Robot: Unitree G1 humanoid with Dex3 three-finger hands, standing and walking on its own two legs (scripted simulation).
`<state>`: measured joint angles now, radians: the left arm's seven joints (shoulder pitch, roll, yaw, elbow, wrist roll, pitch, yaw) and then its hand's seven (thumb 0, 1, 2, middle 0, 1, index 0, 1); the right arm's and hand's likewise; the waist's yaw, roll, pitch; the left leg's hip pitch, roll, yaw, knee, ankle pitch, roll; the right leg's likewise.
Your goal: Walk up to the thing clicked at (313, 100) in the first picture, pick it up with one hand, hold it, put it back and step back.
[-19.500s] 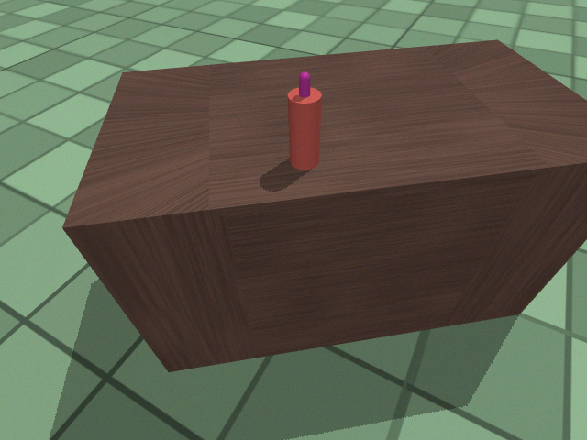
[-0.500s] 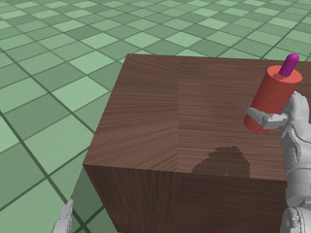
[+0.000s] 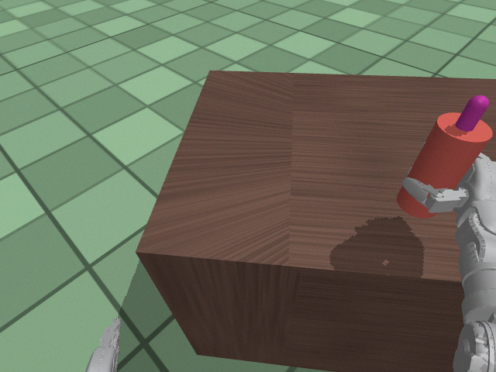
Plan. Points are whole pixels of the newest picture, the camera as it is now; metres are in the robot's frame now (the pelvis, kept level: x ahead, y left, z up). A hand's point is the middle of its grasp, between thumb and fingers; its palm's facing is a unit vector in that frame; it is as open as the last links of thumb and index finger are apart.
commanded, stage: lower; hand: right
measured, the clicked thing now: (444, 158) +0.42 -0.25 +0.16
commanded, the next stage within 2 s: loosen in 0.94 s
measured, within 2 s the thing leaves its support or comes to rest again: rests again in 0.80 s
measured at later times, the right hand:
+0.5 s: hand (425, 194) +0.43 -0.25 +0.07, palm faces +0.24 +0.97 +0.03, open 9.7 cm
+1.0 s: hand (421, 204) +0.43 -0.26 +0.05, palm faces +0.25 +0.97 +0.04, open 9.7 cm
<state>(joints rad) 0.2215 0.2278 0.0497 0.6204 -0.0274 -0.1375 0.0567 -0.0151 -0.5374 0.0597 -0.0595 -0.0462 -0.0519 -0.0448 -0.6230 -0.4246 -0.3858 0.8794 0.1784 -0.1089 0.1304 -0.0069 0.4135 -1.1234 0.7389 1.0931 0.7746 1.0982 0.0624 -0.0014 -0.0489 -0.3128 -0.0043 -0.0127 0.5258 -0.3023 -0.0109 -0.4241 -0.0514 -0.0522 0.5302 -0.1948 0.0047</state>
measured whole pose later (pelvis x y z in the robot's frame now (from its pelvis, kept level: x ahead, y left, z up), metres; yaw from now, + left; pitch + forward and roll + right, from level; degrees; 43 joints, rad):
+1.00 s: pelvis +0.01 -0.01 -0.02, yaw +0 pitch +11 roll +2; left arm 0.29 0.23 0.04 0.43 0.00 -0.11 0.03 -0.01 -0.54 0.06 -0.06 -0.05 -0.05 -0.05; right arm -0.55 -0.41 -0.41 0.95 0.17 -0.34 0.13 -0.01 0.41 -1.13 0.73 1.10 0.77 1.11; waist 0.09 0.02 -0.09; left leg -0.51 -0.02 -0.01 0.72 -0.40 -0.02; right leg -0.64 -0.07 -0.04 0.76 -0.31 0.00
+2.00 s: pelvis +0.01 -0.01 -0.02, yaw +0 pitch +9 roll +2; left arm 0.36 0.25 0.04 0.31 -0.02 -0.08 0.04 -0.01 -0.50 0.04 -0.06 -0.06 -0.07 -0.04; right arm -0.56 -0.45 -0.45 0.82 0.16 -0.25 0.10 -0.01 0.43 -0.15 0.22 0.20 0.22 0.19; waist 0.08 0.01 -0.10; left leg -0.48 -0.01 -0.01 0.74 -0.41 -0.02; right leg -0.61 -0.06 -0.04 0.78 -0.32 0.00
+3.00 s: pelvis +0.02 +0.00 +0.00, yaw -2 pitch +0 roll +0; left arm 0.33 0.25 0.14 0.49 -0.06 -0.05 0.05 -0.01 -0.52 0.06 -0.06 -0.05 -0.06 -0.04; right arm 0.33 -0.37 -0.36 -0.19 0.08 -0.12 -0.05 -0.01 0.57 -0.05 0.06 0.06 0.06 0.06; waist -0.06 -0.03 -0.01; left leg -0.14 0.01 0.01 0.46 -0.32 -0.01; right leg -0.28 -0.03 -0.03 0.49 -0.22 0.01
